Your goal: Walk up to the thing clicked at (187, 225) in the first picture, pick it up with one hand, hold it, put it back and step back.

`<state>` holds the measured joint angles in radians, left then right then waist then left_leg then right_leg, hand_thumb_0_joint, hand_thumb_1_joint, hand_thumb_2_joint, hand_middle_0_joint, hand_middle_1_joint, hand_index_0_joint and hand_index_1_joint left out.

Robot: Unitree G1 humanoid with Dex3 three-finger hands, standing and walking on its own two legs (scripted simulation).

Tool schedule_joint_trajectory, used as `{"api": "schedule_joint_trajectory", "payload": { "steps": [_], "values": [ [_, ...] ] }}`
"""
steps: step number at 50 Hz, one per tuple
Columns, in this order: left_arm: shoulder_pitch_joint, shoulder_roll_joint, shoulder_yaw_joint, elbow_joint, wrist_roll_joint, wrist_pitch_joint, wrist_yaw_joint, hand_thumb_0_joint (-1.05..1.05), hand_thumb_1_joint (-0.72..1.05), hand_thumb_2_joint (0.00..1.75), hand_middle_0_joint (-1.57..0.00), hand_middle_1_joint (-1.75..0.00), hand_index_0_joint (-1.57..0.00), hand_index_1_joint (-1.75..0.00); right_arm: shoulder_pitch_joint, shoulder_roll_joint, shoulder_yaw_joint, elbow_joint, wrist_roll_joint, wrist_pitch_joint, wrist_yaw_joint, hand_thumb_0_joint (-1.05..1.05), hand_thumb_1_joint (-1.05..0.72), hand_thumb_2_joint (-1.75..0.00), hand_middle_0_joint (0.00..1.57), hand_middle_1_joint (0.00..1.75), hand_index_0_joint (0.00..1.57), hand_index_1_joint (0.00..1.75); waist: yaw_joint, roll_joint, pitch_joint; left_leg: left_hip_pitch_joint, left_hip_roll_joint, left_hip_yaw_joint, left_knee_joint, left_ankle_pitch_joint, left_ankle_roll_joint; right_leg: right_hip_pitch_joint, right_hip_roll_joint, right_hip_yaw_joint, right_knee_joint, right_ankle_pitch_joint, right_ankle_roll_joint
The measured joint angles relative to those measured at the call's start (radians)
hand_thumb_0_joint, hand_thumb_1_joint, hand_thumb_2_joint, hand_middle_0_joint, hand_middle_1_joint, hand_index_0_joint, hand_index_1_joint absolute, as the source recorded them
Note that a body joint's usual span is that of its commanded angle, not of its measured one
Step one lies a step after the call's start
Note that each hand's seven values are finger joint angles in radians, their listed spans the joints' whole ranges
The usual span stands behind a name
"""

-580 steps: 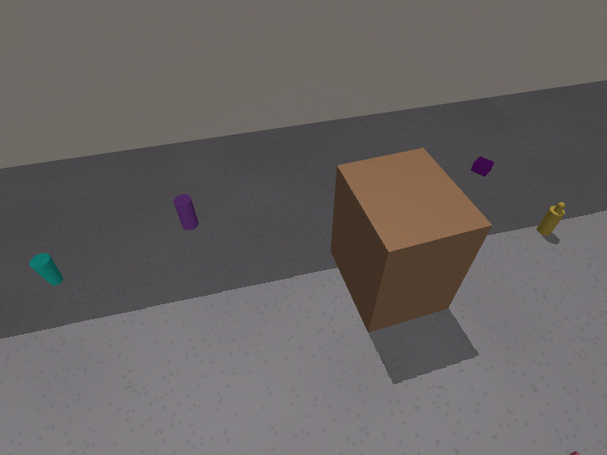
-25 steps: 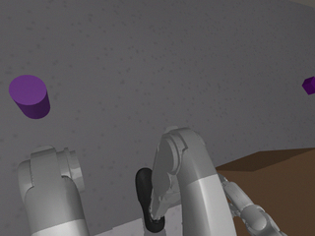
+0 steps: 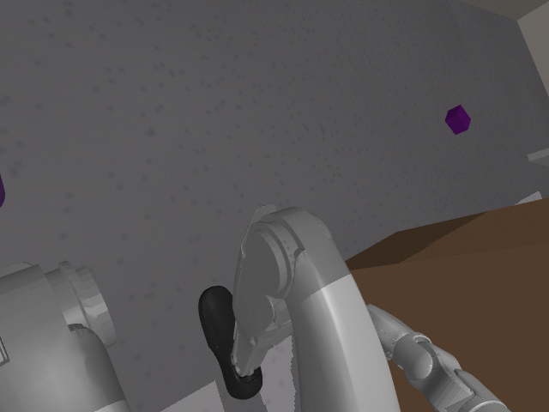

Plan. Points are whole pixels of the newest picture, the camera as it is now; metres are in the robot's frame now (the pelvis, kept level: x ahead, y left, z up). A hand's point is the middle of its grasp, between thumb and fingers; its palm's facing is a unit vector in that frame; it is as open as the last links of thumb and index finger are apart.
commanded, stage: close in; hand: left
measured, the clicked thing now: out of the picture +0.46 +0.25 -0.21
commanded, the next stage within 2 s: rest palm in 0.18 s
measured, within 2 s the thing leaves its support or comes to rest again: leaves its support in 1.54 s
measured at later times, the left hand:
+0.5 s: hand out of the picture +0.42 +0.25 -0.19, palm faces +0.12 -0.99 -0.01, open 15.8 cm
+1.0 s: hand out of the picture +0.44 +0.25 -0.18, palm faces +0.17 -0.98 -0.03, open 9.9 cm
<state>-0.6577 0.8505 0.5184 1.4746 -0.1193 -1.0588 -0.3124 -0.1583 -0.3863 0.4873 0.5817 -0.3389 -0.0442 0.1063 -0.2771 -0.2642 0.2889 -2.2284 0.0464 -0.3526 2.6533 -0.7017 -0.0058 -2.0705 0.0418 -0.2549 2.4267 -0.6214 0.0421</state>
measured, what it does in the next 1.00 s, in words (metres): stands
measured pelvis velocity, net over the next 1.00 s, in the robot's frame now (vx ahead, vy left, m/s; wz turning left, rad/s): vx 0.00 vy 0.01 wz -0.04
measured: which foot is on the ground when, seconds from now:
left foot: down 0.00-1.00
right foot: down 0.00-1.00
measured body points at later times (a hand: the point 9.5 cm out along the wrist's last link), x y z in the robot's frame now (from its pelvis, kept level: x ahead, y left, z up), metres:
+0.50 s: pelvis +0.00 +0.00 +0.00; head +0.23 +0.20 +0.33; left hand +0.41 +0.30 -0.18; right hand +0.17 -0.24 -0.03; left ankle +0.08 +0.13 -0.25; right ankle +0.14 -0.12 -0.25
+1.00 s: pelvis +0.00 +0.01 +0.01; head +0.24 +0.20 +0.33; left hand +0.42 +0.31 -0.18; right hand +0.17 -0.23 -0.02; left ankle +0.08 +0.13 -0.25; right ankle +0.14 -0.12 -0.25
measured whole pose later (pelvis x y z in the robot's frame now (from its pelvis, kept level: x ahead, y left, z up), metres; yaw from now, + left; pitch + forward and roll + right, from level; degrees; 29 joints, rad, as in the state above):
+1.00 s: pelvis +0.00 +0.01 +0.01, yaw -2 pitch +12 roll -20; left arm -0.70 0.89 0.35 1.52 -0.06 -1.14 -0.05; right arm -0.20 -0.36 0.57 0.56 -0.39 0.00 0.14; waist -0.28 -0.30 0.31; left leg -2.21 0.03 -0.43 2.66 -0.72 -0.01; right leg -2.02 0.06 -0.31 2.38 -0.63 0.06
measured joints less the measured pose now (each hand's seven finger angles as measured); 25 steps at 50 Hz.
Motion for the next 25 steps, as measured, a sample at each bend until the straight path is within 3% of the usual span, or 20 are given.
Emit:
{"api": "schedule_joint_trajectory", "payload": {
  "steps": [9, 13, 25],
  "values": [
    [0.007, -0.012, -0.092, 0.017, -0.029, -0.032, 0.066, -0.02, -0.43, 0.03, -0.06, -0.06, -0.06, -0.05, 0.009, -0.009, 0.031, 0.002, -0.010, 0.007, 0.013, 0.00, -0.92, -0.90, 0.20, 0.30, 0.20, 0.30, -0.001, 0.000, -0.002, 0.005, -0.005, -0.016, 0.002, -0.001, -0.003, 0.011, 0.002, -0.012, -0.007, 0.001, 0.004],
    [-0.006, -0.008, -0.119, 0.033, -0.016, -0.049, 0.089, -0.02, -0.43, 0.04, -0.06, -0.06, -0.06, -0.05, 0.003, -0.005, 0.042, -0.001, -0.015, 0.007, 0.014, 0.00, -0.91, -0.90, 0.20, 0.30, 0.20, 0.30, -0.004, -0.011, -0.003, 0.009, -0.010, -0.029, 0.006, -0.005, -0.008, 0.017, 0.002, -0.022, -0.009, -0.001, 0.002],
    [0.003, 0.003, -0.136, 0.034, 0.011, -0.076, 0.142, -0.01, -0.27, 0.14, -0.15, -0.11, -0.14, -0.12, -0.036, 0.004, 0.060, -0.016, -0.035, 0.018, 0.017, 0.00, -0.90, -0.90, 0.20, 0.30, 0.20, 0.30, 0.003, -0.028, 0.024, 0.011, -0.015, -0.051, 0.009, -0.013, -0.008, 0.034, 0.007, -0.037, -0.024, -0.006, 0.010]
  ]
}}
